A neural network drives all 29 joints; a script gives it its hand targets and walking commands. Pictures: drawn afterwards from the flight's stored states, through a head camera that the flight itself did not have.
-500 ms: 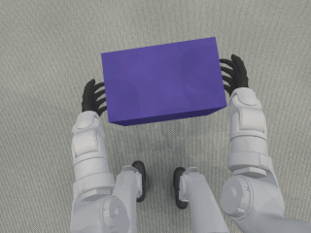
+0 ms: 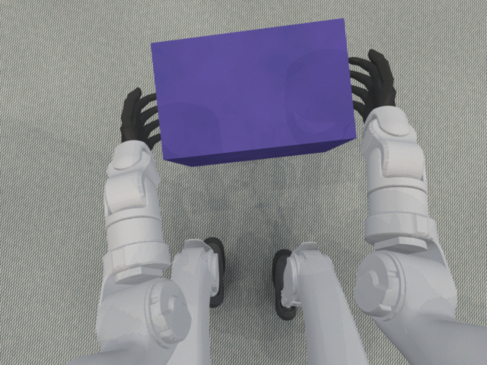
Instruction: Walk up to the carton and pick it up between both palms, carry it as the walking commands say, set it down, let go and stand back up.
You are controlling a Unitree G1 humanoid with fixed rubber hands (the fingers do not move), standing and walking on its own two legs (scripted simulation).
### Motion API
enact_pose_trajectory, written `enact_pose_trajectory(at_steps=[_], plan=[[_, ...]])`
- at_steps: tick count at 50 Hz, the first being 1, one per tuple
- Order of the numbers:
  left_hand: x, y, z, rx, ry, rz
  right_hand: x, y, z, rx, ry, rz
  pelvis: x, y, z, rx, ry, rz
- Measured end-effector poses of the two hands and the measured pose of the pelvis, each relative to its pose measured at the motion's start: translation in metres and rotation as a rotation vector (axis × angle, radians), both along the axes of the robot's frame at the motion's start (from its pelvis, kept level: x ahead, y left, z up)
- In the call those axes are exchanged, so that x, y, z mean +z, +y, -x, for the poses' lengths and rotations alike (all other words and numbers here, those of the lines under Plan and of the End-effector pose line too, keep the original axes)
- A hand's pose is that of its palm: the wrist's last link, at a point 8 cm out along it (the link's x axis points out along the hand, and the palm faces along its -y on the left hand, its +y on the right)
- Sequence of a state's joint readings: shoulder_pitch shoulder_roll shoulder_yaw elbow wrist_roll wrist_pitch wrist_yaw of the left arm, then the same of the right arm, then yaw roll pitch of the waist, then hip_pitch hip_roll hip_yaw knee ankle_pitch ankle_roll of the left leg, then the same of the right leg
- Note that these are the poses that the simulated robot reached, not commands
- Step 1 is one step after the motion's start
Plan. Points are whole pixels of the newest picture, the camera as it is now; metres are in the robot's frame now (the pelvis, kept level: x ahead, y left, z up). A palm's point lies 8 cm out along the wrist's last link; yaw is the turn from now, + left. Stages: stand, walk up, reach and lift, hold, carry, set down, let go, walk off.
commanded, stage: set down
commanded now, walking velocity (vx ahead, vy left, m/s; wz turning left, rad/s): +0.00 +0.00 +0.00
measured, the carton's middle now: (252, 107) +0.52 +0.01 -0.16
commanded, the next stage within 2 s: none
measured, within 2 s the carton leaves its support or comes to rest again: neither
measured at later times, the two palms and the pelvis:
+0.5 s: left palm (155, 139) +0.47 +0.19 -0.19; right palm (350, 108) +0.52 -0.16 -0.17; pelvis -0.01 -0.01 -0.07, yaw +1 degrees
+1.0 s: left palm (166, 141) +0.49 +0.19 -0.29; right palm (331, 112) +0.54 -0.16 -0.26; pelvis -0.02 +0.00 -0.14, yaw +0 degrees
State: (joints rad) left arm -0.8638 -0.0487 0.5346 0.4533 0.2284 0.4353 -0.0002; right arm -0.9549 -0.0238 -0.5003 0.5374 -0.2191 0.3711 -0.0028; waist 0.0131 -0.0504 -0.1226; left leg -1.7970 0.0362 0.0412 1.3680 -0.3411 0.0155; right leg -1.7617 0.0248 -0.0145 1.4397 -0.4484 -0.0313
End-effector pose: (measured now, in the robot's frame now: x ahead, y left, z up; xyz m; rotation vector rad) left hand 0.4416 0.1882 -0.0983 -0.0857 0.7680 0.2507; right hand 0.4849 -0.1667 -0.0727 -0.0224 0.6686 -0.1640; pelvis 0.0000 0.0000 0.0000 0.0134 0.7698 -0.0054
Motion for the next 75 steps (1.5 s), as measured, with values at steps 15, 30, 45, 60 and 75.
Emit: enact_pose_trajectory(at_steps=[15,30,45,60,75], plan=[[-0.053,0.005,-0.016,0.009,0.008,-0.027,-0.057,0.007,-0.022,0.010,0.007,0.017,-0.047,-0.005,0.010,0.004,0.041,-0.007],[-0.110,-0.001,-0.034,-0.008,0.003,-0.033,-0.113,0.001,-0.038,0.008,0.005,0.021,-0.087,-0.007,0.011,-0.002,0.075,-0.007],[-0.168,0.004,-0.046,-0.008,0.001,-0.036,-0.170,0.005,-0.053,0.041,0.007,0.027,-0.126,-0.001,0.018,-0.018,0.057,-0.008],[-0.214,0.014,-0.070,-0.054,-0.009,-0.098,-0.231,0.010,-0.066,0.081,0.000,0.008,-0.157,0.004,0.030,-0.007,-0.143,-0.008],[-0.263,0.006,-0.084,-0.091,0.033,-0.069,-0.283,-0.005,-0.065,0.127,0.072,0.045,-0.193,0.000,0.030,0.000,-0.201,-0.009]])
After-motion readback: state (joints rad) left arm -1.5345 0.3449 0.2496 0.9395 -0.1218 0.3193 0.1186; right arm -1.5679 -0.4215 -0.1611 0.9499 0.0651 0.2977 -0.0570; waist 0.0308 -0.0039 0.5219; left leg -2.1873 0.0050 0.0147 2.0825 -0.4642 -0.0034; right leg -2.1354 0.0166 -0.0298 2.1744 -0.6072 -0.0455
